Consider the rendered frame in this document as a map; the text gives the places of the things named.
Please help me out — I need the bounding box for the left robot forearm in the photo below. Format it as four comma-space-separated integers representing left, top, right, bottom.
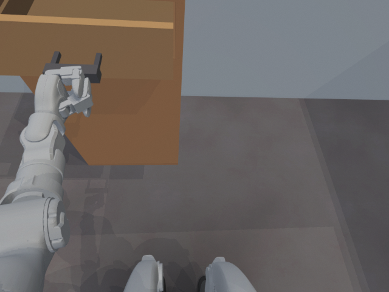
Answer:
0, 112, 66, 205

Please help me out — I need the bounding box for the robot thigh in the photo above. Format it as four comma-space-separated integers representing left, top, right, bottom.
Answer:
205, 262, 256, 292
123, 260, 164, 292

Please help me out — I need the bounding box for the robot left hand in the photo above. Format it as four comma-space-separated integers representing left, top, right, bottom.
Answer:
34, 66, 93, 123

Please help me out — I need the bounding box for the handle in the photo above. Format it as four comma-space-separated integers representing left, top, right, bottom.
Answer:
43, 51, 102, 83

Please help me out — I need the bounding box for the cabinet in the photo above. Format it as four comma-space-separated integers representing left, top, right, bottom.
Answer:
0, 0, 185, 165

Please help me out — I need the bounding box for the robot left thigh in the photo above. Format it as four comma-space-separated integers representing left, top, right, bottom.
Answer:
123, 260, 164, 292

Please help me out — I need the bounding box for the robot right thigh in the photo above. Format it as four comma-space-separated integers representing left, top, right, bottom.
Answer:
205, 262, 256, 292

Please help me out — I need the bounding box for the robot left upper arm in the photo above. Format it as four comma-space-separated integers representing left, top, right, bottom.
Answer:
0, 197, 71, 292

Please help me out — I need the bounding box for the drawer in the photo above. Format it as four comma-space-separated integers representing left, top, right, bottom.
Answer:
0, 0, 173, 80

